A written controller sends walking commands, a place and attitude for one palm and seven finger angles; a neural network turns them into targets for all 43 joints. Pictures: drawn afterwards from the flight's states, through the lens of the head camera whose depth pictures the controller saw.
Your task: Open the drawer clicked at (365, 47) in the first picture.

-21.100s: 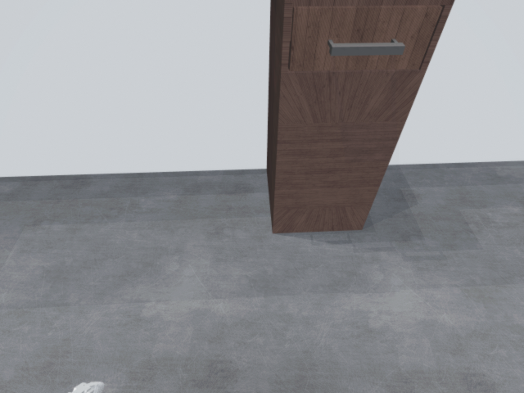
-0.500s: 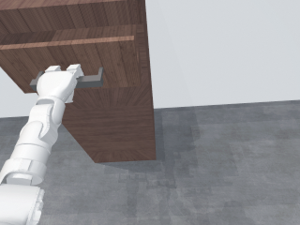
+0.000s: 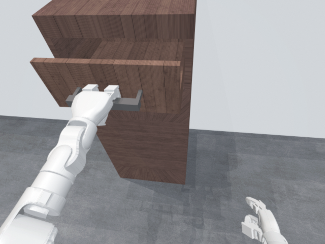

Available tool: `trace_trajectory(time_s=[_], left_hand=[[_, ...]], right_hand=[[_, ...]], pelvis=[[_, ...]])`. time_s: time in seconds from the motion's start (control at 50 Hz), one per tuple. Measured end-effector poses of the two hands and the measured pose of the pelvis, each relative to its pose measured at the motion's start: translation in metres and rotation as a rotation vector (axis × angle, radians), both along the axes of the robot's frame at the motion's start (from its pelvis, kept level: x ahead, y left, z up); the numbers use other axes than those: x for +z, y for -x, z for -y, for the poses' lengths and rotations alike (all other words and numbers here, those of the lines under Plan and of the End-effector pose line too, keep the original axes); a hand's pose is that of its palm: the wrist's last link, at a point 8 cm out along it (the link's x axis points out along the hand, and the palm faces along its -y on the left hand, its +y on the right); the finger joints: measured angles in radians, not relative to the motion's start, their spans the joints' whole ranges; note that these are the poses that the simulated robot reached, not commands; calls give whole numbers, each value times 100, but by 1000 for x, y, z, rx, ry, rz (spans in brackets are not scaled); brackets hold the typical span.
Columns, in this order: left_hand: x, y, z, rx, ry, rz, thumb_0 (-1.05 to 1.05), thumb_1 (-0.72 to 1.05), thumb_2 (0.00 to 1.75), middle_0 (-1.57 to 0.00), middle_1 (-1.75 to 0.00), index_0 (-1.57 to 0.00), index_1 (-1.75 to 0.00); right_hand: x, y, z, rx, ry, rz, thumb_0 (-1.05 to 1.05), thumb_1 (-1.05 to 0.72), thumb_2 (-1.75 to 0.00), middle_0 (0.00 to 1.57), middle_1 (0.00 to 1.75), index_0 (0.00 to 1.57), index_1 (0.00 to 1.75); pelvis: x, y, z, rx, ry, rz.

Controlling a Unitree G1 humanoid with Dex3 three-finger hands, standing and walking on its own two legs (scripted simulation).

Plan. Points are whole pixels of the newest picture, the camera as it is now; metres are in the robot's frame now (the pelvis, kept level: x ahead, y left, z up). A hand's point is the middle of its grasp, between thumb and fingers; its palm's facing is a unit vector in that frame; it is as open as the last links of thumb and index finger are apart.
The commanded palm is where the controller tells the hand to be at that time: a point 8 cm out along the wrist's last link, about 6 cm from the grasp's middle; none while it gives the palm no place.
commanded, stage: pull the drawer open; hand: left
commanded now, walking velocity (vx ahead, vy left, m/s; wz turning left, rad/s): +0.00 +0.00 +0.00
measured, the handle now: (106, 97) +0.44 +0.21 +0.12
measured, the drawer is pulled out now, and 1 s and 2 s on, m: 0.12 0.17 0.28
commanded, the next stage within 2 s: open the thumb to release the handle in 1.92 s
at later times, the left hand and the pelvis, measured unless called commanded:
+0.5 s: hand (97, 129) +0.35 +0.21 +0.10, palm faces +0.06 -0.06 -1.00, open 6.0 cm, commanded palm +0.29 +0.22 +0.16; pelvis +0.00 +0.00 +0.00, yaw -4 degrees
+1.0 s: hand (93, 136) +0.33 +0.21 +0.10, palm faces +0.01 -0.04 -1.00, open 5.7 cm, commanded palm +0.28 +0.21 +0.16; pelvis -0.01 -0.01 +0.00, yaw +0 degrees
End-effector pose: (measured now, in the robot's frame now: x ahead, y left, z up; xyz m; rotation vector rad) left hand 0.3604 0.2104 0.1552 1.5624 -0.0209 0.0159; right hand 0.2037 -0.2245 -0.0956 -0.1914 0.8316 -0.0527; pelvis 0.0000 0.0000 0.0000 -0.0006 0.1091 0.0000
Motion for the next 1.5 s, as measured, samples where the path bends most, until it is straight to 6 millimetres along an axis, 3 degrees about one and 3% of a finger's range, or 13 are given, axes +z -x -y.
trace_trajectory(time_s=[0.08, 0.16, 0.32, 0.42, 0.52, 0.64, 0.76, 0.86, 0.94, 1.02, 1.28, 1.38, 1.5], left_hand=[[1, -1, 0, 0, 0, -19, 1, 68, 82, -36, -135, -38, -134], [2, -1, 0, -3, -1, -24, 1, 68, 82, -37, -134, -39, -134], [0, 4, -1, -7, 21, -3, 2, 71, 79, -31, -135, -36, -133], [-3, 19, -2, -14, 39, 22, 2, 74, 78, -27, -135, -33, -130], [-4, 38, -3, -15, 50, 42, 2, 74, 79, -26, -135, -32, -128], [-4, 61, -3, -11, 58, 54, 3, 73, 80, -27, -135, -33, -128], [-5, 60, -2, 12, 27, 59, 1, 71, 83, -31, -135, -37, -131], [-2, 57, -1, 32, 16, 20, 1, 70, 83, -34, -135, -40, -133], [0, 56, -1, 26, 18, -5, 1, 69, 82, -35, -135, -41, -134], [1, 56, -2, 15, 30, -10, 1, 69, 80, -34, -135, -41, -134], [-4, 92, -6, -19, 69, 38, 2, 74, 79, -25, -135, -34, -127], [-4, 114, -6, -18, 74, 48, 2, 73, 80, -26, -135, -34, -127], [-3, 138, -6, -4, 83, 48, 3, 72, 80, -27, -135, -36, -128]], right_hand=[[-2, 6, -5, 9, -10, -8, 0, -91, -89, 20, 30, 20, 30], [-10, 28, -2, -5, -12, -54, 0, -91, -89, 20, 30, 20, 30], [-23, 86, 21, -106, -12, -160, 1, -91, -89, 20, 30, 20, 30], [-24, 104, 35, -158, -1, -188, 1, -91, -89, 20, 30, 20, 30], [-21, 93, 39, -155, 3, -165, 1, -91, -89, 20, 30, 20, 30], [-13, 49, 27, -89, -12, -81, 1, -91, -90, 20, 30, 20, 30], [-7, 2, 3, 16, -14, -23, 1, -91, -89, 20, 30, 20, 30], [3, -18, -18, 63, -43, 40, 1, -91, -89, 20, 30, 20, 30], [8, -16, -25, 82, -52, 61, 1, -91, -89, 20, 30, 20, 30], [7, 0, -21, 69, -53, 46, 1, -91, -89, 20, 30, 20, 30], [-11, 69, 29, -82, -5, -94, 1, -91, -89, 20, 30, 20, 30], [-13, 65, 31, -85, -5, -97, 1, -91, -90, 20, 30, 20, 30], [-8, 33, 14, -41, -39, -30, 1, -91, -90, 20, 30, 20, 30]], pelvis=[[0, 3, 2, 6, -1, 5], [-1, 7, 4, 4, -3, 8], [0, 9, 3, -37, -6, 9], [1, 4, 0, -60, -5, 9], [2, -2, -2, -66, -2, 11], [1, -8, -3, -51, 2, 19], [1, -3, 0, -9, 0, 32], [1, 1, 3, 5, -2, 47], [1, 6, 6, 8, -3, 57], [2, 10, 8, -2, -4, 62], [2, 4, 0, -60, -1, 51], [1, -1, -2, -63, 1, 46], [0, -7, -3, -59, 5, 43]])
